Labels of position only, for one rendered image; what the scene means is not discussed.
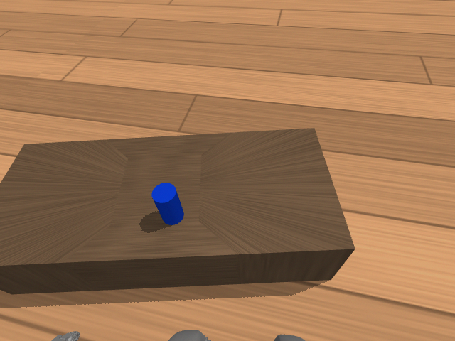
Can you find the can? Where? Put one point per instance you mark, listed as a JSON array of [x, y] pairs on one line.
[[168, 203]]

